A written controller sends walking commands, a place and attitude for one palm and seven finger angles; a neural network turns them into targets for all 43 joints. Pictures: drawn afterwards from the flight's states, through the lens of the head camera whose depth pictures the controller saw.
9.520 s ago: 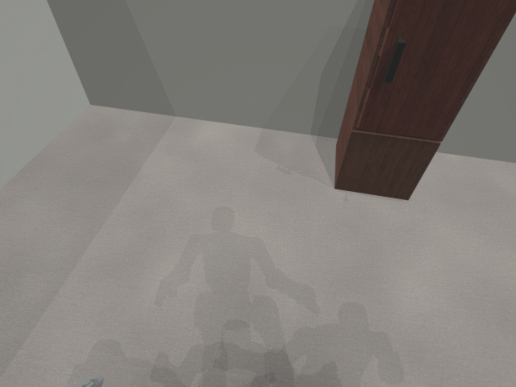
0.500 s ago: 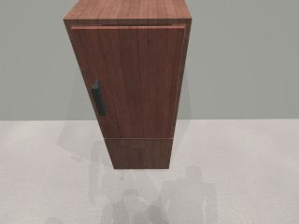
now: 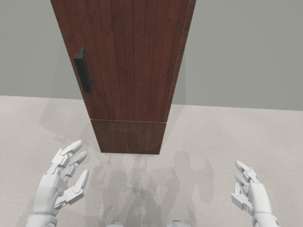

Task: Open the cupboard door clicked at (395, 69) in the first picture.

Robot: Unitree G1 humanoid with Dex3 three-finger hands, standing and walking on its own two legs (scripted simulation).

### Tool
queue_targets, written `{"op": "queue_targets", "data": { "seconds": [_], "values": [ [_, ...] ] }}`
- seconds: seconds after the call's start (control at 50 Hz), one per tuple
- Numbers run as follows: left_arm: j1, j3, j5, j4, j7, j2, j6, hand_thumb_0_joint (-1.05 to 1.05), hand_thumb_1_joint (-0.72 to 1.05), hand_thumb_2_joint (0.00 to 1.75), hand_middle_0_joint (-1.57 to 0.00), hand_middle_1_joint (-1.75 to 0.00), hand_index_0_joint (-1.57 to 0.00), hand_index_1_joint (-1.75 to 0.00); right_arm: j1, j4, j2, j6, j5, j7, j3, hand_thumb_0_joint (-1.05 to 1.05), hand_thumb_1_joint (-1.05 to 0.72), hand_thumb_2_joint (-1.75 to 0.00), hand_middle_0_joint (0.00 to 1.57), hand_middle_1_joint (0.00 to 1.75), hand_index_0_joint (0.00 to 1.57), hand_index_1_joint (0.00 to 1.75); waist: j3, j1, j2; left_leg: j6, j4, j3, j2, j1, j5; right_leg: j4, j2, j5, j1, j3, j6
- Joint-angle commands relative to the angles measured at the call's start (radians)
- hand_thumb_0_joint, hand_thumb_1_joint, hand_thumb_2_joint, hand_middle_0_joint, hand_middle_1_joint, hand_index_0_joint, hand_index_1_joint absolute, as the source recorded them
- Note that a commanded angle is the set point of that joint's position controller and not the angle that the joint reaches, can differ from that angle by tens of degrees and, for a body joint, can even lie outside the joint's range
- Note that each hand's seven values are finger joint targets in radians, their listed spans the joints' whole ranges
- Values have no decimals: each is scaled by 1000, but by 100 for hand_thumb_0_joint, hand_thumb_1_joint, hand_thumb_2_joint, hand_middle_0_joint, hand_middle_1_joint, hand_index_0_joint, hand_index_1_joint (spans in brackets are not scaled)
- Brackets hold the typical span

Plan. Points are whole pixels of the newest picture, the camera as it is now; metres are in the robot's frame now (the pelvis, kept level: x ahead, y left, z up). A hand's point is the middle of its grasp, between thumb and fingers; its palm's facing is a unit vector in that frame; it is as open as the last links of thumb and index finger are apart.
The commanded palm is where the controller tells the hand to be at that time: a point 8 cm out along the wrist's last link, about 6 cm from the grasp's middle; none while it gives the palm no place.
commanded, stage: raise the hand with hooked fingers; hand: left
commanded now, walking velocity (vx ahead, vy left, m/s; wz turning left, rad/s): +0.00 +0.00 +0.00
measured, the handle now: (85, 70) +0.58 +0.27 +0.05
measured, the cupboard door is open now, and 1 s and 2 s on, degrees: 0 0 0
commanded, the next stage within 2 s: move the hooked fingers beside the handle in 1.72 s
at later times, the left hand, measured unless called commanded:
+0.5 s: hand (53, 182) +0.21 +0.24 +0.03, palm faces +0.09 -1.00 -0.03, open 11.3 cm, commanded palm +0.18 +0.29 +0.03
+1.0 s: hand (28, 166) +0.24 +0.30 +0.04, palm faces +0.08 -1.00 -0.05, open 13.8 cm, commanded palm +0.22 +0.35 +0.05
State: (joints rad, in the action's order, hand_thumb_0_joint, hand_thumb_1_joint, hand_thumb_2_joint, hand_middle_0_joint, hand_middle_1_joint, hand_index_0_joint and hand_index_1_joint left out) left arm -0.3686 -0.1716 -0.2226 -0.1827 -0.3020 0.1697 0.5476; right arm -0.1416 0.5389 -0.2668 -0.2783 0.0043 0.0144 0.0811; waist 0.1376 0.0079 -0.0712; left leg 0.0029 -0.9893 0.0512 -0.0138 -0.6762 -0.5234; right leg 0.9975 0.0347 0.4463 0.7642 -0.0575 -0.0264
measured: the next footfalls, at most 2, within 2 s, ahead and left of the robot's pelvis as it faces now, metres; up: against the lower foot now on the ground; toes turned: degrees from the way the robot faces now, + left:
none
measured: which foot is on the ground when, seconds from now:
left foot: down 0.00-1.00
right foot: down 0.00-1.00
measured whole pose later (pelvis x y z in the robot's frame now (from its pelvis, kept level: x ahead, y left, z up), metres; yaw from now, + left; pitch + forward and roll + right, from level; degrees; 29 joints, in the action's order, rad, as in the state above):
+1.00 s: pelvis -0.02 +0.03 -0.01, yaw +1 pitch +13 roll -3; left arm -0.10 -0.37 -0.33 -0.29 -0.41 0.37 0.31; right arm -0.25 0.50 -0.25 -0.21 0.03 -0.04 -0.05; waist 0.12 0.00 0.01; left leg -0.05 -1.06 0.01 -0.01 -0.76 -0.52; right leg 0.97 0.04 0.40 0.79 -0.10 0.01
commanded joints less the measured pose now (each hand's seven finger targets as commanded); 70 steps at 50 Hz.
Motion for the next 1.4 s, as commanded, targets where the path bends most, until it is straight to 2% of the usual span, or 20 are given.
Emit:
{"op": "queue_targets", "data": {
  "seconds": [0.0,0.04,0.06,0.1,0.16,0.18,0.24,0.28,0.36,0.42,0.46,0.56,0.64,0.72,0.86,0.98,1.04,1.1,1.24,1.38],
  "values": [
    [-109,-174,-69,273,-30,187,33,0,43,70,-23,-60,-23,-60,34,-214,-84,-3,8,-8,24,0,-90,-90,20,30,20,30,240,-94,151,-4,3,1,66,-123,325,-31,-14,-315,-236,90,-9],
    [0,-207,-93,402,5,205,62,0,39,68,-24,-63,-24,-63,-16,-201,-71,2,6,-21,20,0,-90,-90,20,30,20,30,287,-53,188,-11,-44,-28,48,-120,332,-34,-12,-338,-221,127,3],
    [93,-208,-100,486,15,228,86,0,36,67,-24,-64,-24,-64,-43,-188,-77,6,-2,-30,14,0,-90,-90,20,30,20,30,293,-12,135,-16,-74,-51,32,-129,327,-11,-25,-340,-184,121,9],
    [107,-159,-89,511,9,187,126,0,32,65,-24,-68,-24,-68,-57,-149,-71,0,-1,-49,13,0,-90,-90,20,30,20,30,280,19,148,-22,-101,-64,15,-119,327,-10,-29,-307,-126,112,3],
    [208,-45,-94,466,-79,158,125,0,25,62,-25,-72,-25,-72,-62,-105,-106,-23,1,-62,-13,0,-90,-90,20,30,20,30,214,90,185,-34,-152,-79,4,-132,296,0,-45,-239,-8,90,-1],
    [227,-66,-93,427,-108,200,104,0,22,61,-25,-74,-25,-74,-62,-90,-113,-28,8,-67,-11,0,-90,-90,20,30,20,30,215,94,160,-35,-156,-82,0,-155,261,-15,-43,-193,-8,95,4],
    [162,-130,-113,246,-186,256,-33,0,15,58,-25,-78,-25,-78,-49,-94,-129,-32,34,-85,-17,0,-90,-90,20,30,20,30,230,66,64,-39,-129,-84,11,-236,194,-71,-32,-80,-88,119,18],
    [89,-204,-146,182,-216,295,-149,0,11,56,-26,-81,-26,-81,-32,-129,-127,-14,46,-87,-24,0,-90,-90,20,30,20,30,283,1,58,-36,-88,-74,23,-229,221,-96,-19,-85,-186,128,20],
    [9,-371,-212,243,-134,365,-258,0,1,52,-26,-87,-26,-87,2,-188,-82,14,43,-80,-30,0,-90,-90,20,30,20,30,373,-87,13,-19,-32,-77,29,-202,298,-115,6,-201,-368,145,33],
    [12,-344,-193,303,-27,294,-185,0,-6,49,-27,-92,-27,-92,-19,-167,-56,11,35,-67,-27,0,-90,-90,20,30,20,30,282,-75,71,-12,22,-69,25,-179,295,-111,-10,-184,-289,96,23],
    [75,-298,-164,269,12,260,-129,0,-10,47,-27,-94,-27,-94,-23,-150,-68,10,29,-64,-24,0,-90,-90,20,30,20,30,178,-37,40,-17,33,-75,20,-187,245,-119,-26,-68,-188,68,17],
    [216,-168,-110,159,-63,251,-48,0,-22,42,-28,-102,-28,-102,-82,-133,-134,-12,35,-71,-24,0,-90,-90,20,30,20,30,83,40,77,-28,43,-80,26,-189,69,-140,-28,147,-25,63,10],
    [285,-227,-128,211,-134,360,-56,0,-31,38,-29,-108,-29,-108,-106,-139,-156,-28,43,-92,-25,0,-90,-90,20,30,20,30,217,11,154,-30,90,-93,23,-74,119,-121,-34,43,-98,36,1],
    [277,-308,-153,255,-97,409,-70,0,-41,34,-29,-114,-29,-114,-110,-137,-148,-25,34,-92,-35,0,-90,-90,20,30,20,30,246,-26,212,-9,134,-115,15,19,246,-93,-48,-84,-133,-12,-9],
    [309,-252,-132,76,-79,340,-163,0,-50,30,-30,-120,-30,-120,-117,-154,-158,15,32,-74,-46,0,-90,-90,20,30,20,30,119,5,156,6,160,-125,11,-6,247,-109,-60,-105,-93,-40,-7],
    [481,-287,-132,114,-149,426,-183,0,-50,30,-30,-120,-30,-120,-131,-153,-166,20,31,-81,-50,0,-90,-90,20,30,20,30,235,3,193,18,147,-124,8,79,378,-112,-64,-191,-136,-32,-11],
    [509,-325,-144,118,-149,455,-146,0,-50,30,-30,-120,-30,-120,-138,-138,-161,15,25,-83,-50,0,-90,-90,20,30,20,30,258,-3,175,31,141,-136,1,115,467,-105,-66,-228,-142,-34,-11],
    [542,-332,-139,66,-150,463,-138,0,-50,30,-30,-120,-30,-120,-142,-118,-159,19,23,-79,-55,0,-90,-90,20,30,20,30,234,-3,238,46,145,-140,-3,136,507,-103,-66,-222,-113,-37,-13],
    [522,-331,-148,-56,-207,466,-210,0,-50,30,-30,-120,-30,-120,-149,-130,-170,40,32,-81,-49,0,-90,-90,20,30,20,30,251,-8,184,24,162,-117,3,113,480,-140,-59,-247,-173,-30,-7],
    [517,-369,-162,-34,-179,486,-166,0,-50,30,-30,-120,-30,-120,-159,-132,-169,48,23,-66,-46,0,-90,-90,20,30,20,30,235,-7,140,15,151,-105,7,73,485,-135,-66,-286,-193,-24,-7]
  ]
}}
